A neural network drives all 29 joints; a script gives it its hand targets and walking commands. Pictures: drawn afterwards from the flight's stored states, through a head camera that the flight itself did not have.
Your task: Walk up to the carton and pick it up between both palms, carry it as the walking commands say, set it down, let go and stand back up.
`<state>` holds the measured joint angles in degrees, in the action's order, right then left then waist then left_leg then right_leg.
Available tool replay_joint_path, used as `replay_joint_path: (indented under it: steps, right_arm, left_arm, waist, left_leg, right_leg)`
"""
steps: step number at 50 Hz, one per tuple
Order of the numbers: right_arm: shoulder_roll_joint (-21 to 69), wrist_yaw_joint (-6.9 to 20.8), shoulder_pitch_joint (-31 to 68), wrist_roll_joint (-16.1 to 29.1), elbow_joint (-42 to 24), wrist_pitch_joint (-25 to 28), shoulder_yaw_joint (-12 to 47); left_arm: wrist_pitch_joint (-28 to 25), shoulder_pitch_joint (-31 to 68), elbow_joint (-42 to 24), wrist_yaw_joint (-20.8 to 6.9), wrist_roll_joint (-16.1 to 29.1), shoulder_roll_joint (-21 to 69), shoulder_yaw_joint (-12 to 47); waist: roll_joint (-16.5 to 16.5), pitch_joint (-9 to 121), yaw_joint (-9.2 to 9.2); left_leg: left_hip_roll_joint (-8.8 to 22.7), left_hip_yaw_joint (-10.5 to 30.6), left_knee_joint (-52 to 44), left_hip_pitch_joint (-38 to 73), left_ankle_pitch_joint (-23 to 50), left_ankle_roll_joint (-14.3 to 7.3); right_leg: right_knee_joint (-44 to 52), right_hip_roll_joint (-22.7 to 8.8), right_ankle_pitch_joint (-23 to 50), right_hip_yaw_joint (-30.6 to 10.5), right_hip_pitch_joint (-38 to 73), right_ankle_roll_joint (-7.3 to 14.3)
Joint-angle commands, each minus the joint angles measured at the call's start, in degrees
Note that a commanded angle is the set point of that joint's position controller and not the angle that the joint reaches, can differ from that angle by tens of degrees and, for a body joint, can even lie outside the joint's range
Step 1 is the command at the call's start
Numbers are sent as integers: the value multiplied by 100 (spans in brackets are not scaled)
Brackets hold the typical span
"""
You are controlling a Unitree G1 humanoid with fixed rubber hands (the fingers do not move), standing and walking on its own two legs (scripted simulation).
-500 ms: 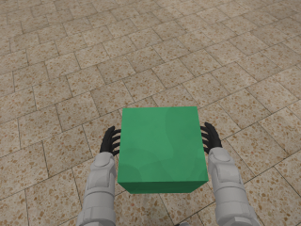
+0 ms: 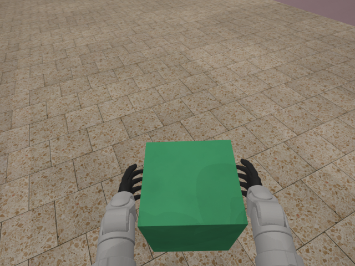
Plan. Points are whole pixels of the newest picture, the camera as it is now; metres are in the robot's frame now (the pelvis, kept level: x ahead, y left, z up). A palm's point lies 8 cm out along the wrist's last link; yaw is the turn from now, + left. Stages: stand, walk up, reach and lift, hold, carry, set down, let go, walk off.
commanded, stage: reach and lift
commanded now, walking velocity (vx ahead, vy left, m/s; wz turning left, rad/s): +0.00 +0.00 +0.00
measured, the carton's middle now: (189, 199) +0.32 -0.01 -0.05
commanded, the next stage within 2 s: hold in 1.36 s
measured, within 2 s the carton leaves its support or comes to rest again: neither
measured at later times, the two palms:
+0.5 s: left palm (121, 191) +0.30 +0.14 +0.06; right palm (259, 185) +0.29 -0.16 +0.06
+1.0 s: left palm (117, 194) +0.29 +0.15 +0.06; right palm (254, 182) +0.30 -0.15 +0.06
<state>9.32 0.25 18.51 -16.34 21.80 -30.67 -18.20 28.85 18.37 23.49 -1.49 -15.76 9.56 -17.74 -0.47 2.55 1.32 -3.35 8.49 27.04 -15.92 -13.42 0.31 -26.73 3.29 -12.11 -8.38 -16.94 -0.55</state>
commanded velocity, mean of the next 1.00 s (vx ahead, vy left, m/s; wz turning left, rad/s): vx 0.00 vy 0.00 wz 0.00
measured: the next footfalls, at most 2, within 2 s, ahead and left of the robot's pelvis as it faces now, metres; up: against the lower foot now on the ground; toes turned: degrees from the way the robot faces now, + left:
none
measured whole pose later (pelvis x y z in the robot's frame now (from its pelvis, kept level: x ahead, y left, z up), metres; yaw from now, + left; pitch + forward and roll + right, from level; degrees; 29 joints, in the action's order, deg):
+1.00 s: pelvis +0.00 -0.01 +0.01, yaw +1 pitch -7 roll +0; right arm 9.1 0.6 16.8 -16.1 13.3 -43.3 -14.3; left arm 42.4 16.0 13.5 -2.1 -15.8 8.9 -14.0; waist -0.4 -1.2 -0.4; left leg -2.3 8.4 20.6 -1.5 -11.9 0.5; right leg -20.4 2.9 -10.8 -7.0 -2.4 0.3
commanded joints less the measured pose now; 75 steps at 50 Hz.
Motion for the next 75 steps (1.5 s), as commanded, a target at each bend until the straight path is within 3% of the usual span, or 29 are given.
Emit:
replay_joint_path:
  steps: [1,13,20,40,62,75]
  right_arm:
    - [5382,1291,2660,1158,122,-93,3411]
    - [5089,1238,2424,1452,-798,-851,3686]
    - [4835,1244,2356,1419,-855,-1183,3521]
    - [4964,1265,2666,1385,-803,-1125,3440]
    - [4888,1223,1956,1540,-1335,-1219,3681]
    - [4822,1264,1998,1539,-1332,-1233,3625]
  left_arm:
    - [133,2782,135,-1234,1030,5229,3257]
    - [873,2587,-724,-1195,1349,4986,3593]
    - [1226,2392,-827,-1143,1286,4831,3411]
    - [1236,2630,-897,-1159,1231,4832,3315]
    - [1361,1879,-1408,-1115,1342,4779,3571]
    - [1380,1878,-1401,-1100,1326,4795,3525]
  waist:
    - [59,1462,0]
    - [82,1056,9]
    - [61,563,-15]
    - [56,671,-143]
    - [40,775,-138]
    - [13,584,-137]
  left_leg:
    - [-195,-423,-514,509,858,12]
    - [-163,-389,-932,1215,1105,-12]
    - [-140,-397,-1118,1326,945,-15]
    - [-156,-412,-962,1331,687,30]
    - [-169,-378,-992,1533,1422,38]
    - [-148,-376,-1014,1409,998,15]
  right_leg:
    - [380,186,1012,439,1161,-75]
    - [775,168,1287,479,1832,-105]
    - [932,152,1073,489,1850,-61]
    - [885,166,626,472,1687,-18]
    - [923,179,1446,437,1967,-47]
    - [923,169,943,455,1800,3]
